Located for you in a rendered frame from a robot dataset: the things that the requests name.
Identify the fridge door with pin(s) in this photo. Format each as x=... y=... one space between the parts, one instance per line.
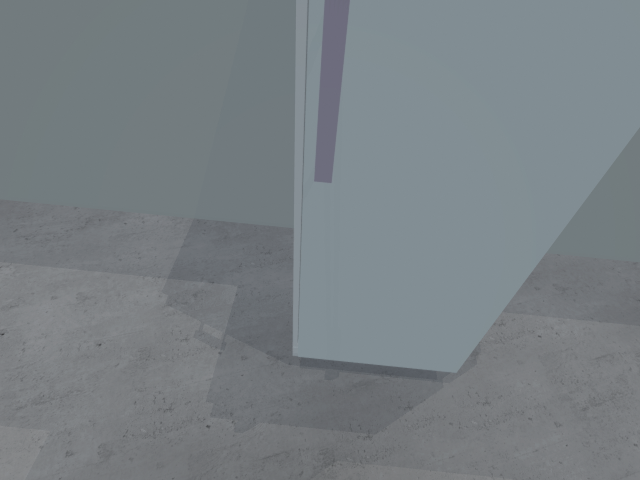
x=469 y=134

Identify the handle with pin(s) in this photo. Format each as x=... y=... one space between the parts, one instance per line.
x=332 y=59

